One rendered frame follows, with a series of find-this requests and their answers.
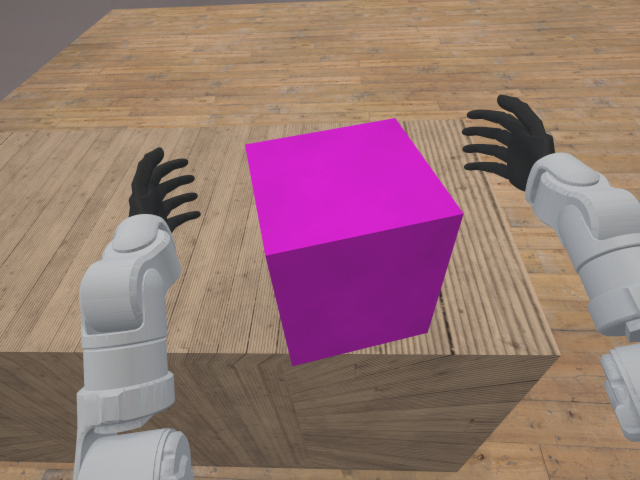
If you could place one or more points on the robot left upper arm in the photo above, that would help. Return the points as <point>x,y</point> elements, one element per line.
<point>161,454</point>

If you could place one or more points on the robot right upper arm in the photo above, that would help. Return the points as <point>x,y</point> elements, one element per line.
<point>622,370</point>

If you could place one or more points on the robot left hand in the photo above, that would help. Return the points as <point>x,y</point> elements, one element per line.
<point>147,193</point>

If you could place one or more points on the carton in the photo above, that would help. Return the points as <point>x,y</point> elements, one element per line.
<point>357,231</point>

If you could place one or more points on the pedestal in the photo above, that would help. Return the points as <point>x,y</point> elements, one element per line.
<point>423,403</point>

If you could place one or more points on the robot right hand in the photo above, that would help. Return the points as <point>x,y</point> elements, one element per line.
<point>527,140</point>

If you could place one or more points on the right robot forearm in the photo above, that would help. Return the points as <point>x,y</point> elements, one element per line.
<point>599,226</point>

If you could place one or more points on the left robot forearm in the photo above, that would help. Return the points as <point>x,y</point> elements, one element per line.
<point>123,330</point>

